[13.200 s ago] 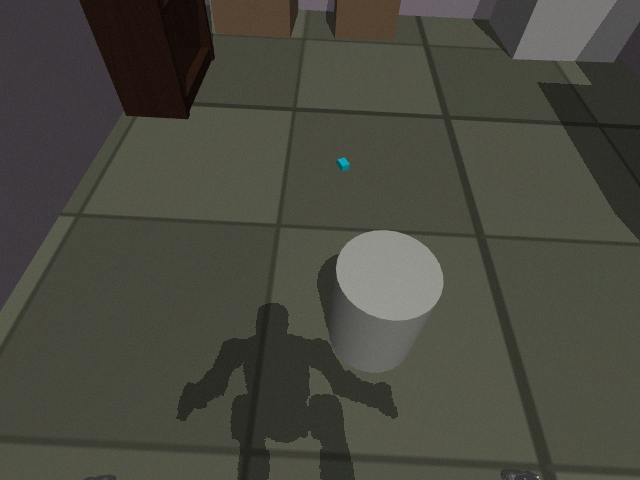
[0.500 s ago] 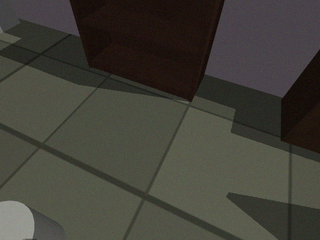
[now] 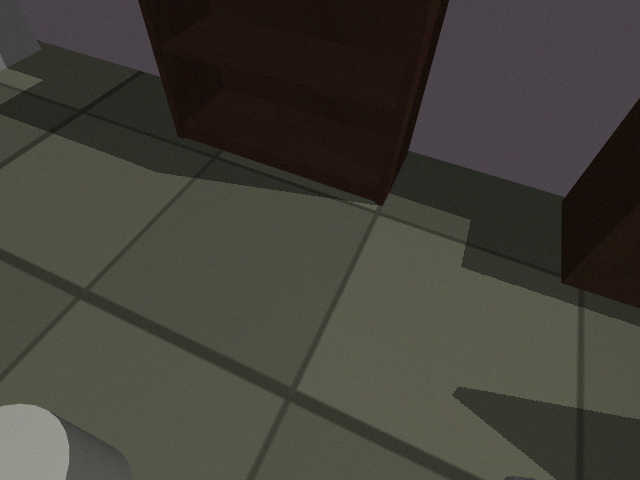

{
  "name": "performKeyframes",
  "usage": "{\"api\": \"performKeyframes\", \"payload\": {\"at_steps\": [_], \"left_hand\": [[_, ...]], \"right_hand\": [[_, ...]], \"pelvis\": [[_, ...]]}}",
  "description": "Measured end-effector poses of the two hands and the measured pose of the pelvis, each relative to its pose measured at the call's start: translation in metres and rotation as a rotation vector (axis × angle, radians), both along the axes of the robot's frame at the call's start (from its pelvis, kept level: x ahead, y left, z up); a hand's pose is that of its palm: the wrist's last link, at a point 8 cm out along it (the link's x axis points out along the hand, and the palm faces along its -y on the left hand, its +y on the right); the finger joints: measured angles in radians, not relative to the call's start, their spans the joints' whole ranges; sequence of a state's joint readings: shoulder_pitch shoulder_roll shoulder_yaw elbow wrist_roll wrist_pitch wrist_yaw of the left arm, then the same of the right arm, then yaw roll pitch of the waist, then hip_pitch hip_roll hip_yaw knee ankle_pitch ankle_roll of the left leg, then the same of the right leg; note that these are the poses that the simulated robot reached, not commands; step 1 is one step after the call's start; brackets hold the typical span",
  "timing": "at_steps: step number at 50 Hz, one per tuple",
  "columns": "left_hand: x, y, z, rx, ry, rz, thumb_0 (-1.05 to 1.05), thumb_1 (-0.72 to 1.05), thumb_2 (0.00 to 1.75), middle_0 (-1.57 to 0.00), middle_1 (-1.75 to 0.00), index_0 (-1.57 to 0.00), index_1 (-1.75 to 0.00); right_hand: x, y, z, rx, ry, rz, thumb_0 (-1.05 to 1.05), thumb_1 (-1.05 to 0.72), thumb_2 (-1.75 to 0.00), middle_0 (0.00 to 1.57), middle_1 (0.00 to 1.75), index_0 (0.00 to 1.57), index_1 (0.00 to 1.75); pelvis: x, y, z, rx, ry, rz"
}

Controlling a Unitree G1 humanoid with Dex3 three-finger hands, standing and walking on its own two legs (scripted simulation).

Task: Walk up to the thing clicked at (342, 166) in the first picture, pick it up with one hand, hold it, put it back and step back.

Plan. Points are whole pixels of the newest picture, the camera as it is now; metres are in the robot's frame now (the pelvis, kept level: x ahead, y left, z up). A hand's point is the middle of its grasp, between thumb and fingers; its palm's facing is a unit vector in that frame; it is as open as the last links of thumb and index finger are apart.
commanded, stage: stand
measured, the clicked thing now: out of the picture +0.44 +1.41 -0.77
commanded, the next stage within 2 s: walk up in 0.52 s
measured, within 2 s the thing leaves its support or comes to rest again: neither
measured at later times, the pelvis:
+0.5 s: pelvis +0.00 +0.00 +0.00, yaw +0 degrees
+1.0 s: pelvis +0.09 -0.04 -0.01, yaw +1 degrees
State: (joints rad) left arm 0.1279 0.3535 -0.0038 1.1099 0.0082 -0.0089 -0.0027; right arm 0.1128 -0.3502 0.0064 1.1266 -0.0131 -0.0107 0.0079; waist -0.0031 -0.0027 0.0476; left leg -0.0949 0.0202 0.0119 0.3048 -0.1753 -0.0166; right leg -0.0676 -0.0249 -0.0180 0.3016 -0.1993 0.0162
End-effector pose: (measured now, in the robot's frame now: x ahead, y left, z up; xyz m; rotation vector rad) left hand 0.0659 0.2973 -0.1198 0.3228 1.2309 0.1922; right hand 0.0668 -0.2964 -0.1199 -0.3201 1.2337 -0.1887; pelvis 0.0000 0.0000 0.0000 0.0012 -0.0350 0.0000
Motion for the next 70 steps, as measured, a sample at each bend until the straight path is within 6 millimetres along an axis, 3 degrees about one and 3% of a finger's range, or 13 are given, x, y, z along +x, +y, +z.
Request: {"api": "performKeyframes", "payload": {"at_steps": [28, 34, 39, 42, 47, 53, 58, 60, 65, 70], "left_hand": [[-0.005, 0.001, 0.001, -0.008, -0.02, -0.001, 0.01, 0.91, 0.9, -0.2, -0.3, -0.2, -0.3], [0.003, 0.01, 0.002, 0.023, -0.03, -0.017, 0.01, 0.91, 0.9, -0.21, -0.3, -0.2, -0.3], [0.015, 0.002, 0.01, 0.065, -0.053, -0.014, 0.01, 0.91, 0.9, -0.2, -0.3, -0.2, -0.3], [0.01, -0.003, 0.018, 0.08, -0.052, 0.018, 0.01, 0.91, 0.9, -0.2, -0.3, -0.2, -0.3], [0.008, -0.008, 0.025, 0.084, 0.009, 0.062, 0.01, 0.91, 0.9, -0.21, -0.3, -0.2, -0.3], [0.036, -0.005, 0.009, 0.06, 0.033, 0.084, 0.01, 0.9, 0.9, -0.21, -0.3, -0.2, -0.3], [0.079, 0.006, -0.02, 0.029, 0.045, 0.086, 0.01, 0.9, 0.9, -0.21, -0.3, -0.2, -0.3], [0.103, 0.007, -0.026, 0.016, 0.045, 0.082, 0.01, 0.9, 0.9, -0.21, -0.3, -0.2, -0.3], [0.173, 0.005, -0.015, -0.013, -0.023, 0.007, 0.01, 0.91, 0.9, -0.2, -0.3, -0.2, -0.3], [0.232, 0.004, 0.002, -0.006, -0.064, -0.055, 0.01, 0.91, 0.9, -0.2, -0.3, -0.2, -0.3]], "right_hand": [[-0.006, -0.003, 0.001, 0.009, -0.024, -0.006, 0.01, -0.9, -0.89, 0.2, 0.3, 0.2, 0.3], [-0.01, -0.026, -0.003, 0.003, -0.062, -0.026, 0.01, -0.9, -0.89, 0.2, 0.3, 0.2, 0.3], [-0.007, -0.059, -0.013, -0.009, -0.011, -0.047, 0.01, -0.9, -0.89, 0.2, 0.3, 0.2, 0.3], [0.013, -0.066, -0.012, -0.011, 0.013, -0.031, 0.01, -0.9, -0.9, 0.2, 0.3, 0.2, 0.3], [0.065, -0.066, -0.005, 0.006, -0.027, 0.022, 0.01, -0.9, -0.9, 0.2, 0.3, 0.2, 0.3], [0.143, -0.048, -0.004, 0.015, -0.053, 0.101, 0.01, -0.9, -0.9, 0.2, 0.3, 0.2, 0.3], [0.223, -0.023, -0.004, -0.001, -0.145, 0.153, 0.01, -0.9, -0.9, 0.2, 0.3, 0.2, 0.3], [0.245, -0.015, 0.0, -0.005, -0.207, 0.154, 0.01, -0.9, -0.9, 0.2, 0.3, 0.2, 0.3], [0.268, -0.009, 0.018, 0.0, -0.252, 0.1, 0.01, -0.9, -0.89, 0.2, 0.3, 0.2, 0.3], [0.274, -0.021, 0.022, -0.01, -0.224, 0.072, 0.01, -0.9, -0.89, 0.2, 0.3, 0.2, 0.3]], "pelvis": [[-0.004, -0.001, -0.001, 0.002, -0.01, -0.004], [0.006, -0.011, -0.012, 0.024, -0.007, -0.031], [0.027, -0.031, -0.018, 0.007, -0.019, -0.026], [0.044, -0.037, -0.014, 0.004, -0.023, -0.021], [0.074, -0.039, -0.007, -0.008, -0.026, -0.004], [0.117, -0.034, -0.015, -0.028, -0.028, 0.027], [0.165, -0.019, -0.032, -0.011, -0.029, 0.027], [0.178, -0.013, -0.034, -0.006, -0.034, 0.026], [0.216, -0.009, -0.02, 0.008, -0.035, 0.003], [0.253, -0.012, -0.012, 0.017, -0.032, -0.015]]}}
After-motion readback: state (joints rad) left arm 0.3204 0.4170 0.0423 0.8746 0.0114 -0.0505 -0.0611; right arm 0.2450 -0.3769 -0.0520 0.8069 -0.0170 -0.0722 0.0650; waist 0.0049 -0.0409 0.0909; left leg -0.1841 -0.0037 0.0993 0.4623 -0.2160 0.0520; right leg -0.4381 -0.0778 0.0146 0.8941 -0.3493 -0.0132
